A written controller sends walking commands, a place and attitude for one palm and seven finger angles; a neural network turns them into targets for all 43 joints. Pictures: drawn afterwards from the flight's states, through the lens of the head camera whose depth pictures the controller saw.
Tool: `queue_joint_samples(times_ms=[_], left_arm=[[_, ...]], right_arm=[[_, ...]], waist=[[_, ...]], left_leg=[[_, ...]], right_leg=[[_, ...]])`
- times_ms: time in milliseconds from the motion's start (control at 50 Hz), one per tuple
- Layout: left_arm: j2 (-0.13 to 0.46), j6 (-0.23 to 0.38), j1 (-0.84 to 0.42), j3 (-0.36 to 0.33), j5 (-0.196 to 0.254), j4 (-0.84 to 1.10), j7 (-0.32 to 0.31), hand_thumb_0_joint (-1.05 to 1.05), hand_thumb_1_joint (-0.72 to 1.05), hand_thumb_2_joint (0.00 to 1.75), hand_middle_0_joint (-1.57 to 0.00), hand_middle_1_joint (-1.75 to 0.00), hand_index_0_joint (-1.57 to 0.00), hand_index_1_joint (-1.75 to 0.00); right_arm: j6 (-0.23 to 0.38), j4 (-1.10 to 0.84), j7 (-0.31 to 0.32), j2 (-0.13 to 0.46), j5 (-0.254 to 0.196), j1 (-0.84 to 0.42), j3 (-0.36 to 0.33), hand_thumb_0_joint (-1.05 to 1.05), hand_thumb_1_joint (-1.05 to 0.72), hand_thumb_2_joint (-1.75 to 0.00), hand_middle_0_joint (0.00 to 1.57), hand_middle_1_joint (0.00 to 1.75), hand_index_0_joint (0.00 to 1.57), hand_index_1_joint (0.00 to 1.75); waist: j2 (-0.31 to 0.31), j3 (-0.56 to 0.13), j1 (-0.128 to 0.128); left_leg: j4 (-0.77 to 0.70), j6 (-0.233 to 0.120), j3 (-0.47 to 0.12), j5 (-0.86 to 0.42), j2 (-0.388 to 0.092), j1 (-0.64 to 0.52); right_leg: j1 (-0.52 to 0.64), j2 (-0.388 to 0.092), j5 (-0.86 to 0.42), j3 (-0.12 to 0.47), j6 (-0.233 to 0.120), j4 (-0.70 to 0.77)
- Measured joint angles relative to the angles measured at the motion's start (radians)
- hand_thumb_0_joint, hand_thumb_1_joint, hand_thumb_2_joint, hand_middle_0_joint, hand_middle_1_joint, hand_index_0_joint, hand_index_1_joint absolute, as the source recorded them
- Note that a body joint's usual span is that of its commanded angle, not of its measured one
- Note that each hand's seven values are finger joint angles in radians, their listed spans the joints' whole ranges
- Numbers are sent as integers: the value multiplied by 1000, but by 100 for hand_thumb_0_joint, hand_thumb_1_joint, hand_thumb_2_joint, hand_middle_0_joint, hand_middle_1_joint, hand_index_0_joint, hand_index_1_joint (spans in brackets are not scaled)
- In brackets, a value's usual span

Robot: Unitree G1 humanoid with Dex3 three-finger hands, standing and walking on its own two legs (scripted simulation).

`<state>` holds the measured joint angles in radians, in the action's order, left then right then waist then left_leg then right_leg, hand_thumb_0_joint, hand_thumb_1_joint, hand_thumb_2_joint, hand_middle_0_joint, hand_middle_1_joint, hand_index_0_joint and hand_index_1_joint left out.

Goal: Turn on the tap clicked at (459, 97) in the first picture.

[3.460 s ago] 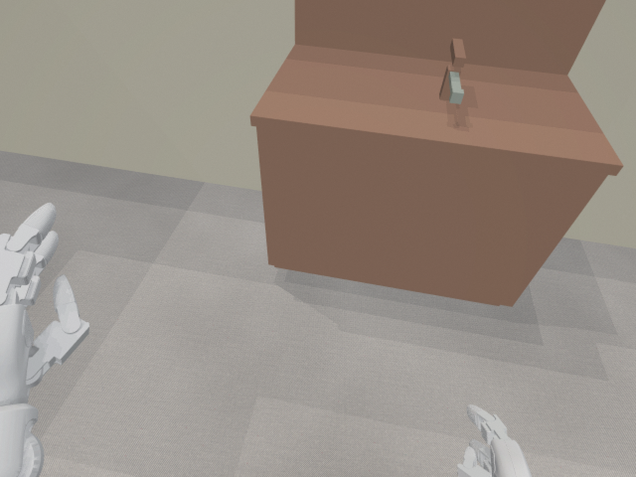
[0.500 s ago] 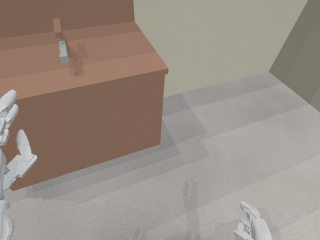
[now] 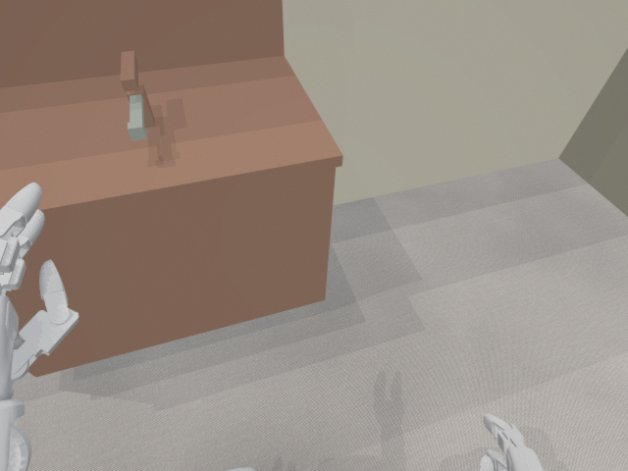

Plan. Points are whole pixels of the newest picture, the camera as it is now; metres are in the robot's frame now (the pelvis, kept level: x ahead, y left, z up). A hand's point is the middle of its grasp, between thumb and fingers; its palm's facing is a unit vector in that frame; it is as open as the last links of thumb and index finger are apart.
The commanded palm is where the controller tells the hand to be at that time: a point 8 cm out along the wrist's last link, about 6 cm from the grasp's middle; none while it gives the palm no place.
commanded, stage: take the last steps up to it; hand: left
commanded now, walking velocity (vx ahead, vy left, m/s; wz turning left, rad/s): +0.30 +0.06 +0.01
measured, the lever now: (137, 130) +0.69 +0.40 +0.03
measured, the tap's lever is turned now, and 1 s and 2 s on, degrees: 0 0 0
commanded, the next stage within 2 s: come to a stop and stand still in 1.12 s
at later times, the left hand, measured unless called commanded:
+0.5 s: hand (121, 234) +0.31 +0.23 +0.17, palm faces +0.45 -0.80 -0.40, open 7.4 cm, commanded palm +0.25 +0.27 +0.18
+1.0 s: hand (163, 167) +0.42 +0.22 +0.17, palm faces +0.40 -0.78 -0.47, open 7.4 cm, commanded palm +0.36 +0.27 +0.18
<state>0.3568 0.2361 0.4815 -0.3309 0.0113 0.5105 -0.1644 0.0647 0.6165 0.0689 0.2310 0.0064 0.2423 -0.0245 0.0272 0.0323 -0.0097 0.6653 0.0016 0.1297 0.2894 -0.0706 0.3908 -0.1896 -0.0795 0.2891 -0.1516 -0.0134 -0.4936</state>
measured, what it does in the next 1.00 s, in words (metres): walks ahead: left foot, then right foot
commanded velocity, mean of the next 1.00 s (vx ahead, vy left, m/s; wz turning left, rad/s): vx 0.26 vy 0.05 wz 0.02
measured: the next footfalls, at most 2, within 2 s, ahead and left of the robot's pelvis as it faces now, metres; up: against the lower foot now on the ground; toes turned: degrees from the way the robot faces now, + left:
left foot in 0.06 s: +0.11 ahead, +0.13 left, +0.00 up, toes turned +8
right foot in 0.36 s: +0.16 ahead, -0.11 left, +0.00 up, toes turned -8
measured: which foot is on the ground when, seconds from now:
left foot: up 0.00-0.04, down 0.06-0.38, up 0.40-0.64, down 0.66-0.96, up 0.98-1.00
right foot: down 0.00-0.06, up 0.08-0.34, down 0.36-0.68, up 0.70-0.94, down 0.96-1.00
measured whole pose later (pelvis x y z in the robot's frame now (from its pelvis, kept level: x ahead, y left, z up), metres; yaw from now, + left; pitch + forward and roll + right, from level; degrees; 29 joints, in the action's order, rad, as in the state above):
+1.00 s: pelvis +0.21 -0.01 -0.02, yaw +1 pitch +0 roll +0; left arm 0.39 0.22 0.47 -0.35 0.02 0.51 -0.15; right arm 0.09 0.62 0.05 0.15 -0.01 0.21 0.03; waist -0.05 0.04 -0.01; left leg 0.78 0.02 0.09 0.42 -0.10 0.33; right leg -0.33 -0.03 0.28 -0.15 -0.04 -0.63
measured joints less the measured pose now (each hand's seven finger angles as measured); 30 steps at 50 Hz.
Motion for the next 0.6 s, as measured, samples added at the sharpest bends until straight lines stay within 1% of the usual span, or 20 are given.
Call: queue_joint_samples(times_ms=[40, 60, 80, 120, 160, 180, 220, 260, 300, 340, 360, 380, 400, 420, 460, 480, 500, 520, 560, 600], left_arm=[[2, 0, -5, -3, 3, 18, -7, 1, 89, 89, -21, -30, -21, -31], [6, 2, -14, -8, 5, 24, -11, 1, 89, 89, -21, -30, -21, -31], [11, 3, -35, -15, 7, 16, -15, 1, 89, 89, -21, -30, -21, -31], [18, 6, -76, -25, 7, -27, -16, 1, 89, 89, -21, -30, -21, -31], [22, -7, -93, -30, 8, -53, -10, 1, 89, 89, -21, -30, -21, -31], [22, -13, -91, -31, 9, -51, -7, 1, 89, 89, -21, -30, -21, -31], [21, -16, -64, -30, 11, -25, -1, 1, 89, 89, -21, -30, -21, -31], [21, -9, -26, -28, 13, 6, 4, 1, 89, 89, -21, -30, -21, -31], [26, -1, 3, -28, 13, 19, 8, 1, 89, 89, -21, -30, -21, -31], [36, 2, 12, -32, 11, 11, 8, 1, 89, 89, -21, -30, -21, -31], [44, 0, 9, -36, 9, 2, 7, 1, 89, 89, -21, -30, -21, -31], [43, -1, -3, -36, 5, -10, 7, 1, 89, 89, -21, -30, -21, -31], [33, -4, -22, -30, 2, -26, 8, 1, 89, 89, -21, -30, -21, -31], [19, -8, -43, -21, 2, -44, 9, 1, 89, 89, -21, -30, -21, -31], [-14, -14, -71, -9, 4, -69, 12, 1, 89, 89, -21, -30, -21, -31], [-26, -15, -74, -6, 2, -74, 12, 1, 89, 89, -21, -30, -21, -31], [-34, -14, -71, -4, 0, -73, 12, 1, 89, 89, -21, -30, -21, -31], [-38, -12, -64, -4, -1, -68, 10, 1, 89, 89, -21, -30, -21, -31], [-32, -8, -43, -4, -3, -41, 8, 1, 89, 89, -21, -30, -21, -31], [-18, -5, -22, -5, -2, -3, 3, 1, 89, 89, -21, -30, -21, -31]], right_arm=[[4, -17, 5, 10, -1, 7, -5, 1, -90, -90, 20, 30, 20, 30], [7, -25, 8, 13, -4, 5, -8, 1, -90, -90, 20, 30, 20, 30], [7, -24, 11, 3, -8, -7, -11, 1, -90, -90, 20, 30, 20, 30], [11, -16, 11, -23, -9, -31, -6, 1, -90, -90, 20, 30, 20, 30], [20, -12, 2, -51, -10, -43, 8, 1, -90, -90, 20, 30, 20, 30], [26, -11, -3, -63, -10, -45, 16, 1, -90, -90, 20, 30, 20, 30], [38, -11, -13, -84, -10, -43, 31, 1, -90, -90, 20, 30, 20, 30], [48, -12, -19, -97, -9, -32, 44, 1, -90, -90, 20, 30, 20, 30], [53, -11, -19, -103, -8, -20, 52, 1, -90, -90, 21, 30, 20, 30], [52, -8, -17, -101, -7, -7, 56, 1, -90, -90, 21, 30, 20, 30], [48, -7, -15, -99, -8, -1, 58, 1, -90, -90, 21, 30, 20, 30], [43, -3, -13, -90, -9, 0, 56, 1, -90, -90, 21, 30, 20, 30], [35, 11, -13, -77, -9, -6, 52, 1, -90, -90, 21, 30, 20, 30], [29, 32, -15, -64, -8, -15, 46, 1, -90, -90, 21, 30, 20, 30], [14, 66, -19, -39, -8, -31, 36, 1, -90, -90, 21, 30, 20, 30], [7, 74, -19, -29, -8, -36, 32, 1, -90, -90, 21, 30, 20, 30], [2, 76, -18, -21, -8, -39, 29, 1, -90, -90, 21, 30, 20, 30], [-2, 73, -16, -14, -7, -40, 26, 1, -90, -90, 21, 30, 20, 30], [-4, 55, -12, -7, -5, -38, 18, 2, -90, -90, 21, 30, 20, 30], [-1, 28, -7, 1, -1, -31, 9, 2, -90, -90, 21, 30, 20, 30]], waist=[[-7, -5, -7], [-10, -8, -8], [4, -1, -9], [17, 2, 1], [14, -4, 17], [10, -7, 22], [2, -11, 27], [-12, -13, 25], [-28, -12, 17], [-44, -10, 7], [-48, -12, 3], [-60, -11, -2], [-73, -8, -7], [-78, -4, -12], [-72, 4, -20], [-66, 6, -18], [-59, 8, -14], [-49, 9, -7], [-24, 12, 2], [-3, 16, 6]], left_leg=[[-113, -7, 16, -16, 3, -70], [-144, -18, 16, -64, 5, -89], [-117, -25, 23, -82, 12, -84], [-78, -29, 28, -52, 18, -80], [-86, -31, 19, -37, 17, -86], [-98, -30, 15, -37, 15, -92], [-124, -24, 11, -43, 9, -105], [-141, -15, 9, -42, 0, -119], [-140, -4, 5, -30, -9, -130], [-107, 8, -2, 0, -17, -132], [-71, 13, -7, 25, -18, -124], [-15, 3, -15, 69, -26, -106], [76, -2, -34, 128, -25, -74], [186, -1, -57, 159, -12, -36], [370, 8, -78, 158, 12, 35], [415, 12, -77, 148, 16, 60], [422, 14, -72, 134, 15, 78], [396, 14, -63, 119, 11, 86], [270, 10, -40, 94, 2, 73], [116, 5, -20, 58, -2, 34]], right_leg=[[0, 4, 37, 5, 13, -44], [-13, 4, 66, 10, 18, -90], [-37, -1, 120, 34, 18, -169], [-115, 14, 210, 82, 14, -379], [-191, 28, 213, 94, 18, -522], [-221, 28, 199, 92, 21, -548], [-258, 23, 162, 80, 27, -520], [-260, 17, 129, 63, 32, -421], [-234, 17, 103, 42, 37, -299], [-180, 25, 68, 19, 39, -172], [-150, 28, 49, 15, 29, -110], [-143, 34, -19, 8, 8, -98], [-150, 37, -31, 1, -11, -124], [-149, 35, -18, -2, -21, -143], [-127, 29, 6, -1, -27, -134], [-111, 26, 6, -1, -25, -115], [-96, 22, 0, -1, -19, -92], [-82, 18, -6, -1, -15, -71], [-59, 8, -11, 2, -12, -40], [-42, 1, -1, 6, -4, -32]])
